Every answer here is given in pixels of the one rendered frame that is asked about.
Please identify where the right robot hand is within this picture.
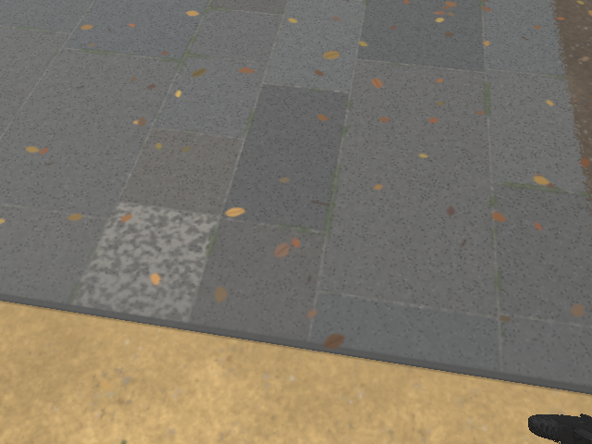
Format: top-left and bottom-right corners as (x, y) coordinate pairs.
(528, 413), (592, 444)

